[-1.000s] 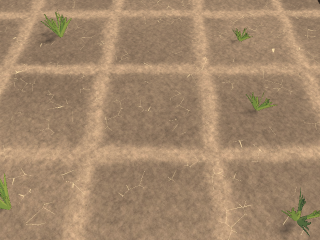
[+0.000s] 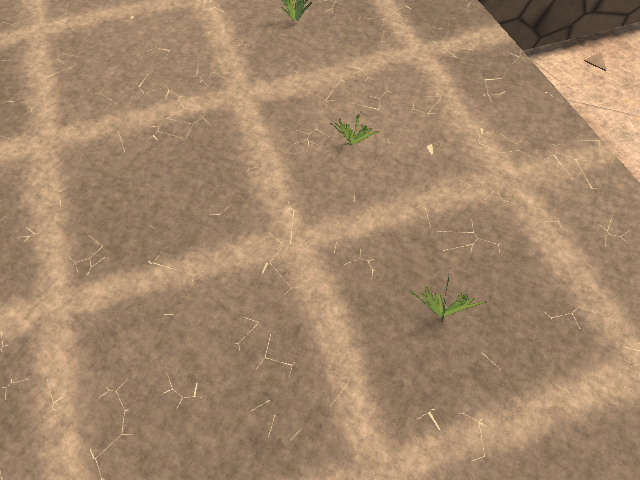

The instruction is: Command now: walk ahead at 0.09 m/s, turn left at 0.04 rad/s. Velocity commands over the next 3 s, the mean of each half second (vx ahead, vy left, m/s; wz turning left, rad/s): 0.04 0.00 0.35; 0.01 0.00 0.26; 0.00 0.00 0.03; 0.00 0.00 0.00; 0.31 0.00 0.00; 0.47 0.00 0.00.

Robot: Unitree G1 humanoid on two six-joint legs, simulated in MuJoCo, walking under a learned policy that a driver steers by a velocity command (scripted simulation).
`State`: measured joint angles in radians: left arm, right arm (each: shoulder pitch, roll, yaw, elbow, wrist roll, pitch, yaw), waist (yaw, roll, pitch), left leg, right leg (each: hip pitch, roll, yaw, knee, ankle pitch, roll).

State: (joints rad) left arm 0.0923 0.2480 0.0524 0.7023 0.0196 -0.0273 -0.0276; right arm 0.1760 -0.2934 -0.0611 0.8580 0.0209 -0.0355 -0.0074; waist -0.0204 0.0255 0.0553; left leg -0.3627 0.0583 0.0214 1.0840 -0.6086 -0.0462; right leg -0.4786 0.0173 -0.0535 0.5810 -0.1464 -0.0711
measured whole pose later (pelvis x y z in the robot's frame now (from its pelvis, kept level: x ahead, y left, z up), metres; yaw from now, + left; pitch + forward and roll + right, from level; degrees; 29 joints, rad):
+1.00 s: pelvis +0.04 +0.03 +0.01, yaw +21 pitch +0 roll +0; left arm 0.12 0.25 0.05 0.90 0.01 -0.02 0.01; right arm 0.14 -0.26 -0.04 0.84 -0.01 0.02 -0.02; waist 0.00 0.03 0.03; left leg -0.22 -0.05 -0.11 0.51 -0.29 0.01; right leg -0.23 0.00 0.01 0.49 -0.26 0.01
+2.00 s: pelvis +0.04 +0.01 +0.02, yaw +21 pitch -2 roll +0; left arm 0.19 0.23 0.01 1.08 0.00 -0.01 0.03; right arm 0.22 -0.22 -0.02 1.08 0.00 0.00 -0.04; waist 0.01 0.00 0.04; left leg -0.18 -0.03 -0.10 0.48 -0.27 -0.01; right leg -0.21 0.02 0.01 0.49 -0.25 -0.02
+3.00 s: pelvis +0.43 +0.14 +0.02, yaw +21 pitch +1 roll -2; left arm 0.34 0.24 0.04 1.02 0.00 -0.10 -0.02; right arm 0.14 -0.27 -0.06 0.88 0.01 -0.09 -0.02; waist 0.05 0.04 0.00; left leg -0.69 0.16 -0.04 0.91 -0.07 0.01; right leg -0.09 0.08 -0.06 0.23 -0.16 -0.08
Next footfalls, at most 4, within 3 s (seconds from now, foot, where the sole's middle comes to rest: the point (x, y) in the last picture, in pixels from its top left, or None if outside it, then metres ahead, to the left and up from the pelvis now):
0.38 left None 0.02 0.14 -0.76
0.84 right None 0.12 -0.07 -0.76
2.70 right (311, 460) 0.47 0.07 -0.76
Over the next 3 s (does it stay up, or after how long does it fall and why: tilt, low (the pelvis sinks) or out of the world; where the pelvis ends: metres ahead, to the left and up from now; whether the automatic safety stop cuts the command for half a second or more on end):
stays up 0.43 0.14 0.02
